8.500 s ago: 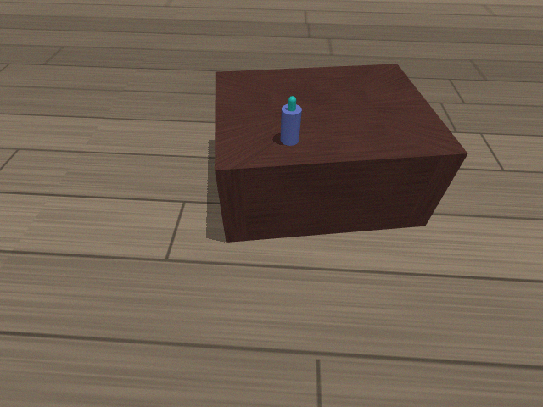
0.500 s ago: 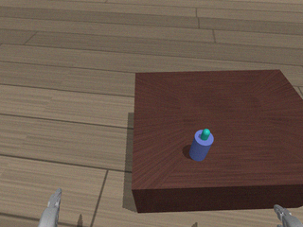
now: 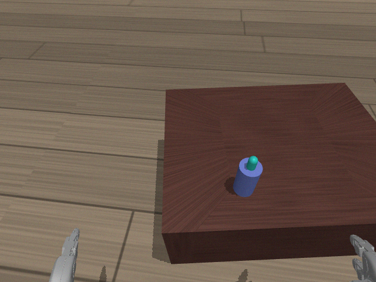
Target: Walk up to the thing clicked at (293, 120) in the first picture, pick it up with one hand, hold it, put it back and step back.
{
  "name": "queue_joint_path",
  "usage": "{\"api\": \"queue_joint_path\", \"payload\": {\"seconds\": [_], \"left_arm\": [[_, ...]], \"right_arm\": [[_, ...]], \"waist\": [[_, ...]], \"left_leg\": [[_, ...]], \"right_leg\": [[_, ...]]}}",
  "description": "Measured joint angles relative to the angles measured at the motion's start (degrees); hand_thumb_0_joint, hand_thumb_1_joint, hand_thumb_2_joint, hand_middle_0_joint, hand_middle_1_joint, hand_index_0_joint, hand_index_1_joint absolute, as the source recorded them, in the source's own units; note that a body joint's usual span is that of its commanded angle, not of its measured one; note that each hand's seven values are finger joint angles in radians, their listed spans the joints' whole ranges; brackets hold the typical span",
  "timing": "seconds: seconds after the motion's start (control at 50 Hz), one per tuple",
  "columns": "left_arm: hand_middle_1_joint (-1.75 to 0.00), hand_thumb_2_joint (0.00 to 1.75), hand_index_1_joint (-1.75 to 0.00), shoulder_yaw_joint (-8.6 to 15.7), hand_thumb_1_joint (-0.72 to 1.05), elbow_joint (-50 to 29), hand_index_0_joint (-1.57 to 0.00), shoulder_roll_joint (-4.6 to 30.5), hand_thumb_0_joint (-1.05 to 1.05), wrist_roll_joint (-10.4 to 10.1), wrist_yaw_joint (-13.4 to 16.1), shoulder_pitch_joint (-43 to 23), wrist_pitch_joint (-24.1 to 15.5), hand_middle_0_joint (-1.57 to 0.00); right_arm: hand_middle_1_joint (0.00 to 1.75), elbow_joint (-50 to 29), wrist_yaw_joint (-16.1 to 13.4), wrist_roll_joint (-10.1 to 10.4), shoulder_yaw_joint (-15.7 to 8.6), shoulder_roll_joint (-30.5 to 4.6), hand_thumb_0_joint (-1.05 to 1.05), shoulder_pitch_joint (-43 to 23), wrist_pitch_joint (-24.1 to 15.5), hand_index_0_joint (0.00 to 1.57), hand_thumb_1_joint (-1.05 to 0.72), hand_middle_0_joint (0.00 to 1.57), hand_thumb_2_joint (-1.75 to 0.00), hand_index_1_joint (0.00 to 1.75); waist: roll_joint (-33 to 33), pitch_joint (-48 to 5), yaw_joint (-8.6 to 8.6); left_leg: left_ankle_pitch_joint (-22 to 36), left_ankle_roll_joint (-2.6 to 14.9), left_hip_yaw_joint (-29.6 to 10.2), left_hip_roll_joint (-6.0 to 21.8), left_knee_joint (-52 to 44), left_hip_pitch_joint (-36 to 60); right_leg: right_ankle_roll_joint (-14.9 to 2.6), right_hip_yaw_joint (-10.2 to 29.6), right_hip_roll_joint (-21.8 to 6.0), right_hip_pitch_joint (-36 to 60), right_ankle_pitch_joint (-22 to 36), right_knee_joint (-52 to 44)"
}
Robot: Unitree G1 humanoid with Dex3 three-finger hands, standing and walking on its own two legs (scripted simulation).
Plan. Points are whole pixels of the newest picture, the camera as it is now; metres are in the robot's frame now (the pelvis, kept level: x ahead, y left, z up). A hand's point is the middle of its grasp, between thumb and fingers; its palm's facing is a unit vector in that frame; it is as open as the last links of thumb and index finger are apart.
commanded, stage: go down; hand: right
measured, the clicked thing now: (248, 174) +0.49 -0.18 -0.19
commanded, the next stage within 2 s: approach in 1.56 s
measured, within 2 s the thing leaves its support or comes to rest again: neither
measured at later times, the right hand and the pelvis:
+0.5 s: hand (356, 197) +0.31 -0.34 +0.02, palm faces +0.18 +0.97 -0.13, open 17.7 cm; pelvis -0.02 +0.00 +0.00, yaw +1 degrees
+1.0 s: hand (362, 167) +0.36 -0.36 +0.05, palm faces +0.18 +0.98 -0.07, open 17.4 cm; pelvis -0.02 +0.00 +0.00, yaw +2 degrees
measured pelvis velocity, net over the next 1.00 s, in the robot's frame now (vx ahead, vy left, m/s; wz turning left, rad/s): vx -0.02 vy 0.00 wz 0.03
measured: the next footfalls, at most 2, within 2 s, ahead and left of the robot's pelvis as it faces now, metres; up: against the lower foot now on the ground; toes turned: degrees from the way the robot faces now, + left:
none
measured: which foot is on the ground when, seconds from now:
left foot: down 0.00-1.00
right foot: down 0.00-1.00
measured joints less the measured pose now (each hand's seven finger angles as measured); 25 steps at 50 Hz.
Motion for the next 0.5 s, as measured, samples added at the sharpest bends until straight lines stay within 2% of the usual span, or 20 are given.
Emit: {"api": "queue_joint_path", "payload": {"seconds": [0.12,0.3,0.5], "left_arm": [[-0.05,0.06,-0.06,-0.4,-0.54,3.1,-0.06,0.41,-0.01,-0.02,0.99,-1.44,-1.84,-0.06],[-0.06,0.05,-0.06,-1.28,-0.53,3.93,-0.06,0.69,-0.01,-0.21,0.87,-1.58,-2.98,-0.06],[-0.05,0.05,-0.06,-1.91,-0.53,6.11,-0.06,0.8,-0.01,-0.26,0.21,-2.56,-2.23,-0.06]], "right_arm": [[0.05,2.74,2.2,2.04,-3.34,-2.8,-0.01,-7.99,-3.4,0.04,0.59,0.04,-0.03,0.06],[0.05,16.85,8.18,3.5,-6.59,-7.91,-0.01,-21.58,-5.92,0.05,0.58,0.04,-0.03,0.05],[0.05,26.3,11.13,3.55,-10.72,-10.63,-0.01,-28.87,-12.8,0.05,0.59,0.05,-0.02,0.05]], "waist": [[0.01,0.33,0.19],[-0.29,-0.26,1.99],[0.77,1.17,2.24]], "left_leg": [[0.32,-0.06,0.27,0.02,0.46,-0.6],[1.69,-0.15,-0.71,-0.19,-0.91,-0.73],[2.9,-0.05,-1.18,-0.47,-1.86,-1.45]], "right_leg": [[-0.09,0.32,0.07,-0.8,0.35,0.59],[-0.28,-0.67,-0.21,-0.36,1.43,-0.99],[-0.32,-1.12,-0.5,-0.67,2.6,-2.28]]}}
